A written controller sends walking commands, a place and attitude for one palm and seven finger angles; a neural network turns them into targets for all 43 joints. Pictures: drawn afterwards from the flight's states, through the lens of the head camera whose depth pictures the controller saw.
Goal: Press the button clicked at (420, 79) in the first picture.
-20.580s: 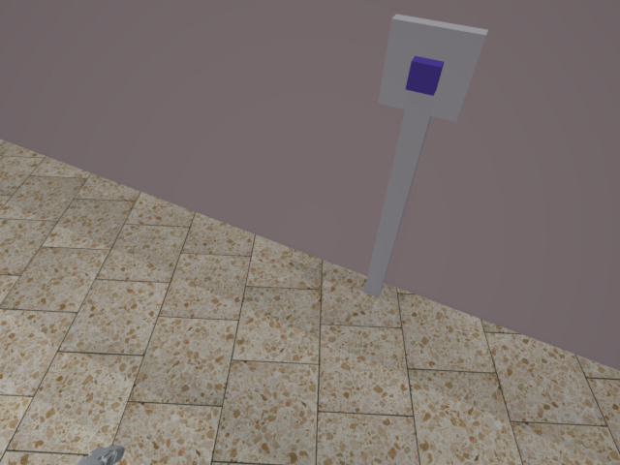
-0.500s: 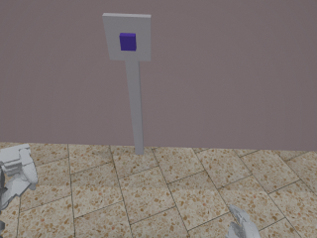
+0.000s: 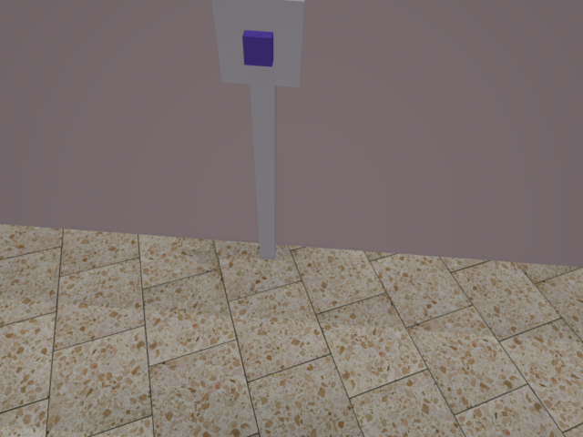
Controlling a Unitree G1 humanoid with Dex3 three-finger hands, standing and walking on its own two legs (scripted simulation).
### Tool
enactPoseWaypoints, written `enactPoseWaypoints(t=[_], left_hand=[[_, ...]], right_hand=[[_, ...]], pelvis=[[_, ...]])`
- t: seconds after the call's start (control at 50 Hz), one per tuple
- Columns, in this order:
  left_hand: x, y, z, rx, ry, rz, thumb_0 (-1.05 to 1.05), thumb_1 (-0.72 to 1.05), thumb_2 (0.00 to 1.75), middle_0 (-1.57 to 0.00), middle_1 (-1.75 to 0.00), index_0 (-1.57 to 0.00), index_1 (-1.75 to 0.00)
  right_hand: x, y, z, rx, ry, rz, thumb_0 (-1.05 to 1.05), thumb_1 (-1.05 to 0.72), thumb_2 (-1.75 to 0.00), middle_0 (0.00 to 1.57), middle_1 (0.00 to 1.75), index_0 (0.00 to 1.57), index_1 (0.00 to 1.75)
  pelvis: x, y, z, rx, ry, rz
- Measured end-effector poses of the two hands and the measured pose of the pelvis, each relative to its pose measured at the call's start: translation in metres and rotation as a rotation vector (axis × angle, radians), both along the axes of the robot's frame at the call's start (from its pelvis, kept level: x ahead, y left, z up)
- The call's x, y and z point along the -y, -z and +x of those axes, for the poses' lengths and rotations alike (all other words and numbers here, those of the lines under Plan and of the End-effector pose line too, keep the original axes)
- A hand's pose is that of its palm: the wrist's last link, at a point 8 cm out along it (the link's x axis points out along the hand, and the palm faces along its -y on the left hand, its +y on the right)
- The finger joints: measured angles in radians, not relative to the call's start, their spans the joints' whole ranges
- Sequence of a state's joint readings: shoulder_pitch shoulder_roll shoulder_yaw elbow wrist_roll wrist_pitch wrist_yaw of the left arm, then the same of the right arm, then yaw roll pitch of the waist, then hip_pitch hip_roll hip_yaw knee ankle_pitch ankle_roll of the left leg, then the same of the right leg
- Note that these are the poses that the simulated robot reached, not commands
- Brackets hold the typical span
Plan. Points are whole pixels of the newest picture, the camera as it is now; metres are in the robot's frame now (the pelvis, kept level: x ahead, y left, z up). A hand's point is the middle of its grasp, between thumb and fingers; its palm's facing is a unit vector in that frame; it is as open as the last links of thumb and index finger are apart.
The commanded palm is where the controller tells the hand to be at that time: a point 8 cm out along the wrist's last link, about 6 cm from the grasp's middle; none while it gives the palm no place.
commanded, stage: let the arm hang, fingers relaxed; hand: left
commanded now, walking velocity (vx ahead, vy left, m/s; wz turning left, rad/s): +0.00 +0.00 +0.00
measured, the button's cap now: (258, 48) +0.81 +0.13 +0.12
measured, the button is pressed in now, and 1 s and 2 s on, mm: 0 0 0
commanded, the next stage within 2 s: stand and wait in 0.62 s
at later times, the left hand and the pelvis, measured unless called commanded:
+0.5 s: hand out of the picture +0.02 +0.17 -0.17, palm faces +0.01 -0.98 -0.19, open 7.3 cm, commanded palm none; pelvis +0.00 +0.00 +0.00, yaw -1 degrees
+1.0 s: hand out of the picture +0.02 +0.19 -0.17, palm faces +0.00 -0.97 -0.24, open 7.4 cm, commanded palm none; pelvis +0.00 -0.01 +0.00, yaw -1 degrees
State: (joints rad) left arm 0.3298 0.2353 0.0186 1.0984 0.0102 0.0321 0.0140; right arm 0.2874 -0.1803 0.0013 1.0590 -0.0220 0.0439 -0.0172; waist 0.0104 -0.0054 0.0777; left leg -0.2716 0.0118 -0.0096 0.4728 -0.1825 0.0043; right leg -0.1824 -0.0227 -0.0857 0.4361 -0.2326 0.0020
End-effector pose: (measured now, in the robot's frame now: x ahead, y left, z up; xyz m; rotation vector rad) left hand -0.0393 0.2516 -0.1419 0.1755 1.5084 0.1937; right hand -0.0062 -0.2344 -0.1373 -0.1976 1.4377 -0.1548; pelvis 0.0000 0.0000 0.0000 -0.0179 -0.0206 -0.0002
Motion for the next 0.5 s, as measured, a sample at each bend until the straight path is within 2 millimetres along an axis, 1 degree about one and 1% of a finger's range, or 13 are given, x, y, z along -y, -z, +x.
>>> enactPoseWaypoints(t=[0.04, 0.08, 0.12, 0.16, 0.22, 0.3, 0.42, 0.5], left_hand=[[-0.001, -0.003, -0.011, -0.032, -0.006, 0.004, 0.01, 0.91, 0.89, -0.64, -0.81, -0.63, -0.80], [0.000, -0.005, -0.017, -0.048, -0.009, 0.008, 0.01, 0.91, 0.89, -0.57, -0.73, -0.56, -0.72], [0.001, -0.006, -0.018, -0.049, -0.011, 0.009, 0.01, 0.91, 0.89, -0.50, -0.64, -0.49, -0.64], [0.003, -0.006, -0.015, -0.038, -0.010, 0.009, 0.01, 0.91, 0.89, -0.43, -0.56, -0.42, -0.56], [0.008, -0.005, -0.005, -0.004, -0.004, 0.005, 0.00, 0.91, 0.89, -0.34, -0.46, -0.33, -0.46], [0.015, -0.002, 0.015, 0.055, 0.008, -0.008, 0.00, 0.91, 0.89, -0.27, -0.38, -0.26, -0.37], [0.027, 0.001, 0.044, 0.133, 0.029, -0.034, 0.00, 0.91, 0.89, -0.22, -0.32, -0.21, -0.32], [0.032, 0.002, 0.055, 0.157, 0.038, -0.043, 0.00, 0.91, 0.89, -0.21, -0.31, -0.20, -0.30]], right_hand=[[-0.006, 0.003, -0.011, -0.024, 0.016, 0.017, 0.01, -0.90, -0.90, 0.20, 0.30, 0.20, 0.30], [-0.011, 0.005, -0.019, -0.037, 0.029, 0.032, 0.01, -0.90, -0.90, 0.20, 0.30, 0.20, 0.30], [-0.016, 0.008, -0.024, -0.043, 0.039, 0.046, 0.01, -0.90, -0.90, 0.20, 0.30, 0.20, 0.30], [-0.020, 0.010, -0.026, -0.041, 0.048, 0.057, 0.01, -0.90, -0.90, 0.20, 0.30, 0.20, 0.30], [-0.024, 0.012, -0.026, -0.029, 0.055, 0.069, 0.01, -0.90, -0.90, 0.21, 0.30, 0.20, 0.30], [-0.025, 0.013, -0.022, -0.002, 0.063, 0.075, 0.01, -0.90, -0.90, 0.21, 0.30, 0.20, 0.30], [-0.022, 0.012, -0.014, 0.035, 0.069, 0.067, 0.01, -0.90, -0.90, 0.20, 0.30, 0.20, 0.30], [-0.020, 0.011, -0.012, 0.042, 0.072, 0.060, 0.01, -0.90, -0.90, 0.20, 0.30, 0.20, 0.30]], pelvis=[[-0.001, -0.001, -0.001, 0.003, 0.002, 0.002], [-0.002, -0.001, -0.001, 0.006, 0.004, 0.004], [-0.003, -0.001, -0.002, 0.010, 0.005, 0.006], [-0.003, -0.001, -0.002, 0.013, 0.007, 0.008], [-0.003, -0.001, -0.003, 0.017, 0.009, 0.011], [-0.002, -0.001, -0.004, 0.021, 0.012, 0.013], [0.001, -0.001, -0.005, 0.023, 0.015, 0.013], [0.002, -0.001, -0.005, 0.021, 0.016, 0.012]])
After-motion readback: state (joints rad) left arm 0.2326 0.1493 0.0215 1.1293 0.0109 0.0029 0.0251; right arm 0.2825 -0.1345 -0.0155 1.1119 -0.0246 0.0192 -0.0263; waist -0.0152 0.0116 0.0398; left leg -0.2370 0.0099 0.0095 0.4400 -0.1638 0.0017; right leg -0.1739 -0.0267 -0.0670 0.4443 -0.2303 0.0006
